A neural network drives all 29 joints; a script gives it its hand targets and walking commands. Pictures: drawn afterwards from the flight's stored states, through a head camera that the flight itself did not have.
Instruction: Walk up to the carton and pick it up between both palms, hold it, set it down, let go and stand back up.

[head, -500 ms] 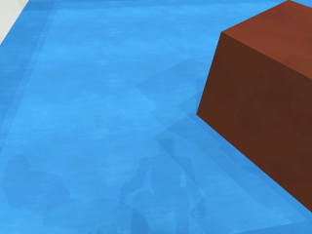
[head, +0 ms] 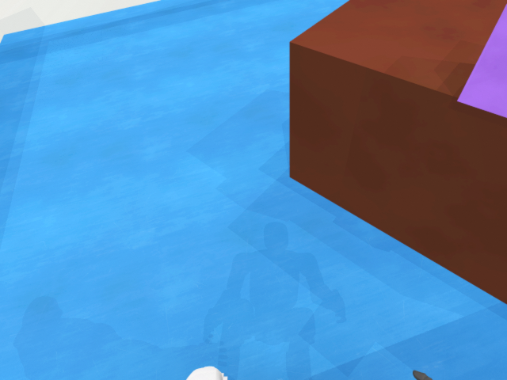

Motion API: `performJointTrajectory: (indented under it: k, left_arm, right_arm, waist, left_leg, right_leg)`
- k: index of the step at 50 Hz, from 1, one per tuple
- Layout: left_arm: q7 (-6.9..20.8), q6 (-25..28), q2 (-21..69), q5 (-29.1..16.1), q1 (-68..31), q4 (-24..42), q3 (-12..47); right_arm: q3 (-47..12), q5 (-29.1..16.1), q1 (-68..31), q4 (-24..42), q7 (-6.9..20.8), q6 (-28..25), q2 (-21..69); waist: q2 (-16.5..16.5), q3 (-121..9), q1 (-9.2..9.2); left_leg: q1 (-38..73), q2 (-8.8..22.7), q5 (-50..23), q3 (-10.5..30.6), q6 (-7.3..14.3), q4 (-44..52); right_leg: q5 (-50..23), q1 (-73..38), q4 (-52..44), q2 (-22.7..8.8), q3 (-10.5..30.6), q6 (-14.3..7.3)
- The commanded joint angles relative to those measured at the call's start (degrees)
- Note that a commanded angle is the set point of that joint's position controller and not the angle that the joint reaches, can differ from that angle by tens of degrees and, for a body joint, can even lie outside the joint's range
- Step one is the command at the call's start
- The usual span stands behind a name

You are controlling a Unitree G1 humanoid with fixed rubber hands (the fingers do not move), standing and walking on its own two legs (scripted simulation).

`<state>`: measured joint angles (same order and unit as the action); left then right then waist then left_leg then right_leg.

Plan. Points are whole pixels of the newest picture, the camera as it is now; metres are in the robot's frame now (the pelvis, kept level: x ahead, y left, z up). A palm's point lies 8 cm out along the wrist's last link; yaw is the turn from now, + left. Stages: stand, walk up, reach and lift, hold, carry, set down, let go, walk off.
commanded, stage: walk up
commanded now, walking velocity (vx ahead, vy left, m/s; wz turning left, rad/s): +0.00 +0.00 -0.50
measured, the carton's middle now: out of the picture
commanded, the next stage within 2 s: none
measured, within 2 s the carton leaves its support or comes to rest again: neither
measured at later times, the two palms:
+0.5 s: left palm out of the picture +0.05 +0.34 -0.16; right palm out of the picture +0.00 -0.16 -0.11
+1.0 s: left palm (217, 286) +0.32 +0.11 -0.14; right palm out of the picture -0.16 -0.06 -0.14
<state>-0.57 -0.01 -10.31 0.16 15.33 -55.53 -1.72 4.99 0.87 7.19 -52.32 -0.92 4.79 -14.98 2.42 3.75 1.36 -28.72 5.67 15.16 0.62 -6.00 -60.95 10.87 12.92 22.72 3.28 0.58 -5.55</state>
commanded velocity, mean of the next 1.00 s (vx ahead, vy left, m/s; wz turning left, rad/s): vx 0.28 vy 0.04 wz -0.49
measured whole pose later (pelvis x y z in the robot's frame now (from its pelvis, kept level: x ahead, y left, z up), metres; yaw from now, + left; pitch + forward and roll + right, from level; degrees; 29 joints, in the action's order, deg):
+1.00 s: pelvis +0.08 +0.02 -0.02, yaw -32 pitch +1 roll +0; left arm 4.9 -1.5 -10.1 2.7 3.6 -54.6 -3.5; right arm 1.7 2.6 34.1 -64.1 -0.9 -4.7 -7.5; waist -0.4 -0.1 -6.0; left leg 8.9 3.7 24.1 -22.8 -3.1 -15.5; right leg 12.4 33.2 44.8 -5.4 -5.7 -1.0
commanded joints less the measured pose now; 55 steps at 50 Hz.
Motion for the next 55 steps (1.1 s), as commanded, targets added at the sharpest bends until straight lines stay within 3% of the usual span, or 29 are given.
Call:
performJointTrajectory:
  k: [1,5,9,13,15,16,17,18,19,20,22,23,24,25,26,27,28,29,30,31,34,43,48,50,51,52,53,54,55]
  left_arm:
    - [-0.6,1.4,-11.3,0.6,4.7,2.9,-3.0]
    - [-0.4,0.9,-12.0,1.3,6.3,2.3,-3.4]
    - [-0.3,0.3,-12.6,1.6,5.5,2.1,-3.8]
    - [0.0,-0.4,-13.0,1.4,2.1,2.3,-4.3]
    - [0.0,-0.9,-12.9,0.5,-1.2,2.8,-4.6]
    - [-0.3,-1.0,-11.5,-0.2,-1.3,3.1,-4.4]
    - [-0.6,-1.1,-7.3,-1.0,-0.5,3.8,-3.8]
    - [-1.2,-1.1,-6.6,0.8,3.9,2.4,-3.9]
    - [-1.1,-1.2,-9.3,1.5,2.3,3.8,-4.4]
    - [-0.5,-1.5,-10.4,2.2,-1.1,4.5,-4.5]
    - [1.3,-2.1,-9.0,2.1,0.1,1.6,-5.1]
    - [1.9,-2.5,-7.8,1.8,2.2,0.8,-4.9]
    - [2.2,-2.9,-6.8,1.6,3.4,0.3,-4.6]
    - [0.7,-3.1,-9.8,2.5,6.2,-1.3,-5.0]
    - [0.3,-3.6,-11.2,2.6,4.4,-1.0,-5.4]
    - [0.1,-3.7,-11.6,2.4,1.8,0.0,-5.5]
    - [3.3,-2.8,-6.9,2.0,-11.1,5.9,-4.3]
    - [3.9,-2.2,-5.8,1.6,-15.2,7.8,-4.0]
    - [4.1,-1.6,-5.0,1.4,-13.9,7.0,-3.8]
    - [4.1,-1.1,-5.5,1.4,-10.1,5.1,-4.1]
    - [3.8,-0.2,-6.7,1.9,-6.7,1.7,-4.8]
    - [5.3,0.2,-3.4,2.1,-18.7,5.8,-2.9]
    - [5.4,0.9,-2.8,2.6,-23.3,8.6,-1.9]
    - [4.8,1.2,-3.1,3.0,-19.4,7.9,-2.0]
    - [4.2,1.5,-3.4,2.9,-13.8,6.4,-2.3]
    - [3.5,2.2,-3.9,2.7,-5.0,3.9,-2.9]
    - [2.4,3.0,-6.3,2.6,5.6,0.7,-4.1]
    - [1.1,3.2,-12.1,3.0,15.8,-1.0,-5.8]
    - [0.2,2.9,-19.7,2.0,16.6,-1.3,-7.2]
  right_arm:
    - [0.7,-0.2,-1.7,4.3,-0.8,-1.5,-3.3]
    - [0.5,-0.7,-3.6,4.7,-1.3,-2.1,-3.1]
    - [0.1,-1.3,-3.8,4.7,-1.5,-2.9,-2.3]
    - [-0.1,-1.9,-0.3,3.8,-1.7,-3.6,-1.8]
    - [-0.1,-2.0,5.5,1.9,-1.9,-4.2,-1.7]
    - [0.6,-1.5,8.1,0.8,-2.2,-4.7,-4.3]
    - [1.7,-0.3,9.0,0.7,-2.4,-4.8,-9.3]
    - [1.3,-0.5,4.6,2.8,-2.6,-4.6,-10.3]
    - [1.7,0.2,4.2,3.1,-2.6,-4.1,-11.8]
    - [1.3,0.7,2.6,3.7,-2.2,-4.1,-9.3]
    - [-0.9,-0.1,-0.8,4.6,-2.2,-4.8,-3.1]
    - [-0.9,-0.1,-1.5,5.1,-2.6,-5.0,-3.6]
    - [-0.5,-0.2,-1.4,5.2,-2.5,-5.2,-4.6]
    - [-0.5,1.6,-0.7,5.1,-0.1,-3.5,-4.4]
    - [-0.7,1.9,-0.1,5.5,0.6,-2.5,-3.0]
    - [-1.2,2.1,1.1,5.6,0.8,-2.2,-1.9]
    - [-0.6,0.0,8.9,2.6,0.5,-4.7,-2.4]
    - [-0.6,-0.6,14.0,-0.1,0.3,-6.2,-3.1]
    - [-0.4,-0.5,15.7,-1.1,0.1,-7.6,-4.0]
    - [0.1,-0.2,16.1,-1.5,-0.3,-9.0,-5.1]
    - [-0.3,0.4,17.0,-2.5,-0.8,-11.0,-3.8]
    - [-2.0,1.7,25.6,-7.6,0.1,-11.6,1.0]
    - [-2.1,1.7,28.8,-10.0,-0.4,-10.3,-0.3]
    - [-1.8,1.1,28.7,-10.9,-0.5,-9.7,-2.1]
    - [-1.6,0.8,28.1,-11.2,-0.4,-9.6,-3.2]
    - [-1.5,0.4,26.0,-11.1,-0.3,-9.5,-4.5]
    - [-1.4,-0.2,24.1,-10.5,-0.2,-9.5,-5.7]
    - [-1.3,-1.4,22.8,-8.4,0.0,-9.5,-5.3]
    - [-1.8,-1.8,26.4,-6.3,0.3,-9.5,-0.9]
  waist:
    - [-10.2,-6.3,0.51]
    - [-9.6,-6.1,0.99]
    - [-9.9,-6.3,1.15]
    - [-10.5,-7.3,-0.20]
    - [-8.7,-7.8,-3.57]
    - [-5.2,-9.0,-3.80]
    - [7.4,-9.0,-3.27]
    - [9.2,-7.4,-0.28]
    - [12.2,-8.0,-1.07]
    - [11.6,-3.4,-1.44]
    - [5.5,2.6,0.94]
    - [5.9,1.9,2.04]
    - [6.6,0.9,2.32]
    - [15.0,-3.1,0.30]
    - [18.0,-0.7,-1.07]
    - [17.5,1.3,-2.03]
    - [10.9,3.7,-5.43]
    - [6.2,5.2,-6.60]
    - [4.2,3.9,-5.94]
    - [2.9,0.7,-4.77]
    - [0.6,-3.9,-4.05]
    - [4.7,7.6,-5.97]
    - [5.2,9.8,-5.91]
    - [5.7,7.9,-3.40]
    - [5.8,5.1,-0.51]
    - [4.1,-0.2,4.69]
    - [0.4,-7.7,10.35]
    - [-9.5,-15.1,14.72]
    - [-19.0,-17.0,9.62]
  left_leg:
    - [-5.8,-0.4,4.2,2.0,0.1,4.1]
    - [-2.8,-2.1,9.5,2.3,1.2,9.6]
    - [3.2,-4.3,10.6,1.7,2.2,14.7]
    - [12.6,-6.2,8.7,1.1,2.9,24.6]
    - [22.1,-5.8,-1.4,-0.6,2.7,39.0]
    - [29.8,-1.2,-5.2,1.3,2.8,43.8]
    - [35.8,11.9,-1.6,12.9,5.5,48.0]
    - [32.4,19.9,-7.5,19.4,8.5,46.5]
    - [23.4,24.5,-2.2,20.1,14.2,48.1]
    - [15.1,21.6,4.4,20.5,14.6,52.2]
    - [13.5,11.0,-2.4,8.2,7.8,50.1]
    - [16.3,9.7,-9.4,4.5,6.5,48.0]
    - [18.6,9.5,-14.5,2.4,6.8,46.4]
    - [17.9,2.7,13.4,-4.4,10.6,49.1]
    - [13.8,2.3,22.4,-3.2,11.9,51.6]
    - [12.7,2.6,24.3,-2.6,12.7,53.0]
    - [18.6,12.0,28.0,11.7,8.3,57.0]
    - [23.0,15.1,27.1,15.4,4.7,58.2]
    - [28.7,16.6,23.4,16.4,3.7,57.3]
    - [34.5,16.6,18.4,14.4,4.2,56.0]
    - [38.7,14.3,12.7,7.0,6.1,54.7]
    - [32.6,14.1,4.4,-6.6,9.2,56.7]
    - [29.3,13.6,-11.7,-15.3,11.6,53.3]
    - [28.9,13.1,-27.6,-18.3,12.3,46.7]
    - [28.2,13.2,-39.6,-19.3,12.6,39.7]
    - [25.8,12.1,-46.8,-21.3,12.1,29.1]
    - [19.7,9.2,-42.2,-22.9,10.5,16.9]
    - [3.9,5.6,-18.6,-22.6,7.7,0.4]
    - [-9.5,-2.4,16.3,-14.5,5.5,-10.3]
  right_leg:
    - [-18.0,-11.4,-6.0,-16.7,21.9,-1.9]
    - [-15.8,-10.4,-5.4,-17.0,24.6,-5.7]
    - [-16.4,-6.4,-4.5,-15.9,25.4,-6.6]
    - [-19.3,-1.5,-3.0,-14.0,26.1,-4.4]
    - [-15.0,2.7,0.2,-10.3,23.6,-0.4]
    - [-6.5,8.4,4.0,-6.8,20.1,3.0]
    - [10.8,18.8,15.8,-0.1,10.9,6.1]
    - [21.3,23.0,26.6,2.4,6.0,7.2]
    - [23.6,20.9,33.2,-1.5,3.4,7.3]
    - [20.9,18.4,35.6,-3.0,5.3,6.9]
    - [13.1,18.2,38.3,-2.8,6.3,7.3]
    - [11.1,19.4,40.4,-2.1,5.6,7.7]
    - [9.9,20.5,42.4,-1.5,4.7,8.3]
    - [9.9,18.8,41.7,-2.0,-1.9,7.0]
    - [11.0,18.4,43.3,-1.4,-4.0,7.4]
    - [11.3,19.0,41.8,-1.9,-5.1,7.9]
    - [1.2,30.5,45.8,-5.2,1.6,8.6]
    - [-2.3,35.3,43.4,-5.6,5.6,9.2]
    - [-4.2,37.2,41.3,-5.7,8.1,9.1]
    - [-5.0,37.4,40.2,-5.7,8.6,9.0]
    - [-3.2,33.8,39.4,-6.1,4.6,8.6]
    - [-3.0,34.6,28.7,-9.4,-1.6,6.6]
    - [4.8,25.7,19.4,-8.5,-9.0,3.2]
    - [10.0,18.0,17.5,-5.9,-11.8,1.0]
    - [10.1,11.3,17.1,-3.4,-13.2,-0.1]
    - [5.1,0.3,13.7,-1.2,-13.6,-1.3]
    - [1.2,-14.2,11.6,-0.9,-11.8,-2.1]
    - [15.4,-30.6,6.3,-15.0,8.7,-4.5]
    - [24.6,-36.2,-5.8,-31.1,43.4,-10.4]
